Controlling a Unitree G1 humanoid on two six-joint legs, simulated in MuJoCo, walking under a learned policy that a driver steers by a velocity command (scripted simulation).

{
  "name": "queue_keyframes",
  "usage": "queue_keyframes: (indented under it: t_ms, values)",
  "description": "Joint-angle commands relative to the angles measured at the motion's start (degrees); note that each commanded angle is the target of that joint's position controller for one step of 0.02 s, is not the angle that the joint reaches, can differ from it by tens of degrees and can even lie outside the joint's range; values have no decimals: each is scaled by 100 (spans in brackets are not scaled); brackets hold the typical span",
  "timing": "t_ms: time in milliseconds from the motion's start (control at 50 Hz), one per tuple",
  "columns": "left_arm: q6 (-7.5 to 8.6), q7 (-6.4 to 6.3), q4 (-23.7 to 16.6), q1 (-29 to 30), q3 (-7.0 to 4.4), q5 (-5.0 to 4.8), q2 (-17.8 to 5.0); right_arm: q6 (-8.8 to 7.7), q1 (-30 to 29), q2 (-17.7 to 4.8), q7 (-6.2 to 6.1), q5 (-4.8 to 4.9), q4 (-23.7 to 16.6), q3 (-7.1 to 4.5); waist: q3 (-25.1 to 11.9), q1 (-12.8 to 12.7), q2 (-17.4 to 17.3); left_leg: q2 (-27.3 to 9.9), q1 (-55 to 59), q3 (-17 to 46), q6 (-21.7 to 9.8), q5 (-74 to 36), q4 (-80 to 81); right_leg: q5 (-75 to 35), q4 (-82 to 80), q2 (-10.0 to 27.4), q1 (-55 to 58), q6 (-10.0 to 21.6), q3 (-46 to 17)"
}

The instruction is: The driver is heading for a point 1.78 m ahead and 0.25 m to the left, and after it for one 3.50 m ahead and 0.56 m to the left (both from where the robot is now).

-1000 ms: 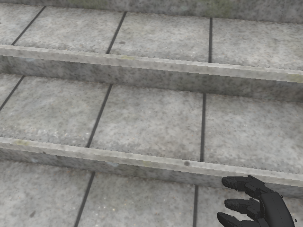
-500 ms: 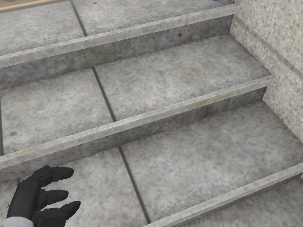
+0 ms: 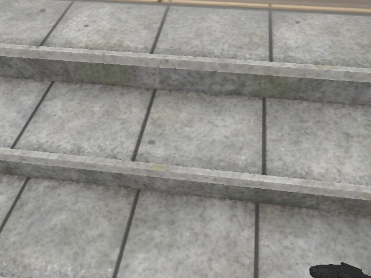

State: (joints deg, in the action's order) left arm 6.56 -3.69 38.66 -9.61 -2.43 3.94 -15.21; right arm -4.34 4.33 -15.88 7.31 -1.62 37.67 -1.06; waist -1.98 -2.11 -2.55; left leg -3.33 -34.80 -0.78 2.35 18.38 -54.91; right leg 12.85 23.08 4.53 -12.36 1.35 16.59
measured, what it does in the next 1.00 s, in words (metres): walks ahead, turning left: left foot, then right foot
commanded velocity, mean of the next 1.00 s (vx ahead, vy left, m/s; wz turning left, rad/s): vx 0.46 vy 0.00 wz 0.47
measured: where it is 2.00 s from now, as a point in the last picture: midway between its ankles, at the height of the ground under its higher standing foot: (69, 57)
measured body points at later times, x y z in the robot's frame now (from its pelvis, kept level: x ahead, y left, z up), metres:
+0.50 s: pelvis +0.09 +0.03 -0.01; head +0.09 +0.03 +0.44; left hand +0.11 +0.32 -0.11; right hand +0.35 -0.13 -0.08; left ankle +0.04 +0.13 -0.74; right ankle +0.11 -0.09 -0.73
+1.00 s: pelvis +0.33 +0.19 -0.01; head +0.39 +0.20 +0.43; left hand +0.12 +0.33 -0.13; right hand +0.67 +0.18 -0.06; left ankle +0.45 +0.34 -0.58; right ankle +0.13 -0.09 -0.70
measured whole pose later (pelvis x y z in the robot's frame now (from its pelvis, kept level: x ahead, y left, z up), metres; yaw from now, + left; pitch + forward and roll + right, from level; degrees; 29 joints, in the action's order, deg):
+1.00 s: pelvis +0.33 +0.19 -0.01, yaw +27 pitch +5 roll +4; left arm 6.7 1.2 57.9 -32.9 -1.3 -2.1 -7.9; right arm -0.6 -6.5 -8.7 1.4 -0.3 27.2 0.7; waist 3.1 -3.0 0.5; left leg -1.7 -63.9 -13.2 -9.7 20.4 -79.5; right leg 13.3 19.4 8.5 13.3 1.5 1.4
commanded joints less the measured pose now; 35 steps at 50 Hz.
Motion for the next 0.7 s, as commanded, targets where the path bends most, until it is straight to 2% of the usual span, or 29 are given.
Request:
queue_keyframes:
  t_ms: [20, 60, 80, 100, 120, 140, 160, 180, 200, 220, 240, 320, 340, 360, 380, 400, 440, 460, 480, 500, 520, 540, 560, 580, 600, 620, 640, 660, 700]
  values:
    - [195, -38, -353, 443, -311, 39, -1024, -7, 111, -149, 89, 70, -439, 1, -197, 121, 760, -164, 303, 73, -282, 45, 1027, -1361, -686, 1750, 864, 1230, -1010]
    - [139, -77, -253, 444, -311, -57, -1023, -70, 175, -278, 61, 113, -420, -114, -222, 120, 667, 95, 825, -235, -607, -637, 2315, -1024, -321, 1647, 1030, 965, -743]
    - [100, -73, -162, 143, -262, -115, -913, -145, 204, -462, 1, 129, -372, -236, -340, 53, 526, 354, 1375, -394, -886, -1324, 2912, -718, -75, 1486, 988, 728, -641]
    - [61, -75, -66, -147, -174, -117, -673, -193, 503, -724, -79, 79, -279, -410, -591, 118, 202, 314, 2290, -140, -1238, -2160, 3304, -252, 489, 1138, 715, 295, -320]
    - [98, -152, -561, -198, -8, -143, -115, -243, 1046, -1449, -267, 122, -185, -618, -1281, 24, -1049, -936, 4100, 1644, -2548, -5292, 2881, 1160, 1743, 190, -634, -568, 267]
    - [204, -189, -973, 426, 73, -301, -112, -363, 1521, -1574, -352, 94, -94, -698, -1528, 586, -1076, -1475, 5101, 3249, -3060, -4260, 3112, 2746, 2564, -456, -2284, -865, -775]
    - [193, -151, -1025, 1148, 90, -390, -163, -540, 1733, -1432, -442, -118, 161, -733, -974, 839, -687, -1233, 4912, 2934, -2553, -3703, 3100, 2640, 3308, -357, -3062, -850, -1570]
    - [138, -155, -1005, 1214, 1, -365, -378, -571, 1569, -1277, -479, -196, 196, -719, -757, 731, -541, -1095, 4589, 2659, -2297, -3478, 3089, 2469, 4100, -344, -3377, -843, -1838]
    - [103, -148, -821, 895, -138, -296, -725, -511, 1255, -1058, -504, -132, 34, -638, -808, 586, -508, -1080, 4176, 2611, -2311, -3589, 3186, 2271, 4664, -345, -3272, -800, -2114]
    - [100, -138, -854, 776, -155, -248, -720, -446, 861, -867, -527, -18, -62, -554, -558, 338, -293, -1053, 3347, 2532, -2313, -3392, 3395, 2038, 4911, -342, -2987, -715, -2299]
    - [79, -116, -854, 598, -147, -214, -692, -359, 587, -771, -559, -2, -219, -518, -452, 112, -68, -1003, 2672, 2528, -2327, -3175, 3584, 1722, 4917, -368, -2658, -729, -2382]
    - [-99, 75, -809, 60, -116, -229, -704, -324, 248, -643, -624, -101, -598, -437, -609, -99, -212, -857, 1805, 2455, -2237, -2976, 3584, 893, 5312, -560, -2342, -815, -2289]
    - [-151, 144, -656, -239, -92, -167, -682, -314, 332, -575, -657, -94, -618, -416, -611, -71, -120, -676, 1600, 2326, -2097, -1634, 3734, 542, 4950, -462, -2227, -825, -2211]
    - [-203, 225, -547, -427, -40, -96, -541, -304, 393, -537, -674, -64, -627, -374, -378, -67, -190, -475, 1199, 2338, -1870, -136, 3974, 325, 4511, -377, -1983, -823, -2051]
    - [-246, 329, -439, -744, 30, -42, -366, -259, 29, -640, -661, -45, -765, -389, -206, -222, -340, -187, 421, 2130, -1588, 625, 4139, 411, 4041, -468, -1153, -800, -1721]
    - [-268, 439, -411, -765, 49, -58, -300, -218, -166, -721, -649, 0, -853, -417, -34, -223, -312, -29, -128, 2049, -1470, 698, 4144, 739, 3562, -545, -540, -836, -1536]
    - [-291, 581, -417, -580, 99, -153, -171, -192, -107, -708, -591, 13, -924, -453, -93, 10, -297, -204, 523, 2448, -1499, 689, 3637, 961, 2436, -345, -624, -726, -1696]
    - [-302, 602, -312, -758, 174, -137, -83, -193, -113, -595, -541, -9, -934, -433, -194, 26, -211, -264, 873, 2595, -1605, 876, 3263, 724, 1942, -304, -616, -607, -1624]
    - [-298, 627, -208, -931, 214, -112, -7, -168, -58, -522, -507, 57, -945, -417, -177, 21, 42, -242, 936, 2722, -1779, 1083, 2915, 501, 1262, -361, -415, -477, -1457]
    - [-240, 622, -168, -954, 207, -86, -35, -131, 296, -366, -483, 142, -817, -397, -200, 104, 154, -123, 1003, 2801, -1921, 1193, 2540, 829, 764, -542, -189, -321, -1257]
    - [-135, 635, -291, -702, 190, -123, -98, -121, 698, -142, -475, 125, -671, -341, -333, 291, 111, 17, 968, 2795, -1842, 765, 1956, 790, 677, -427, 7, 5, -1513]
    - [13, 612, -342, -905, 143, -192, -302, -158, 745, 146, -477, 80, -613, -252, -560, 222, 307, 430, 270, 2418, -1376, 194, 701, 529, 714, 217, 510, 895, -2647]
    - [-104, 383, -262, -1450, -330, -95, -1462, -114, 644, 52, -545, 214, -918, -255, -618, -113, 1725, 1164, -1388, 380, -632, 689, -452, 1124, -1206, 1490, 2128, 1052, -5505]
    - [-45, 356, -114, -1718, -389, -69, -1480, -102, 167, -181, -575, 19, -1019, -296, 209, -267, 949, 785, -2692, 541, -589, 976, -1472, 1528, -1341, 2209, 1974, 1532, -6745]
    - [7, 367, -24, -1760, -339, -107, -1147, -103, -315, -221, -571, -73, -982, -315, 582, -348, -46, 490, -3127, 809, -615, 391, -2106, 2024, -1247, 2029, 1909, 1588, -6138]
    - [33, 390, 87, -1867, -306, -127, -928, -81, -604, -278, -521, -78, -962, -314, 697, -438, -232, 437, -3186, 918, -622, 18, -2279, 2207, -1217, 1714, 1790, 1366, -5290]
    - [55, 387, 236, -1847, -226, -174, -693, -43, -629, -237, -460, -88, -948, -300, 853, -373, 142, 395, -3221, 845, -620, -136, -2355, 1910, -1288, 1402, 1697, 1229, -4534]
    - [97, 385, 340, -1799, -137, -209, -374, 12, -684, -223, -430, -109, -910, -299, 966, -294, 304, 342, -3118, 800, -589, -258, -2539, 1339, -1350, 1182, 1475, 1157, -4010]
    - [124, 390, 571, -1966, -78, -211, -157, 124, -686, -105, -371, -123, -878, -254, 777, -228, 550, 371, -3144, 562, -557, -336, -3117, 568, -1386, 989, 1518, 1132, -3410]
Keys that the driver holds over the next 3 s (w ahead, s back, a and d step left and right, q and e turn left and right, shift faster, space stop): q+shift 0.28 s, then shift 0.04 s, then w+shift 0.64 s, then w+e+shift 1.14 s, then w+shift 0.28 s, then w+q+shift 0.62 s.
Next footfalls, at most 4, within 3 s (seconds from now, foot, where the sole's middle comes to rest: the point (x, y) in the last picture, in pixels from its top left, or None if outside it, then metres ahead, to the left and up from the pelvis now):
0.10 left None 0.08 0.14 -0.78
0.52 right None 0.14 -0.08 -0.78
0.96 left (90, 266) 0.48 0.37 -0.61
1.52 right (91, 138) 0.87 0.41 -0.44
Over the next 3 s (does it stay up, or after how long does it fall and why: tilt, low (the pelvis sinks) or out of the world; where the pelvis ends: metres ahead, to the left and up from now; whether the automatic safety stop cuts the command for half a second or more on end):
stays up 2.05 0.04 0.49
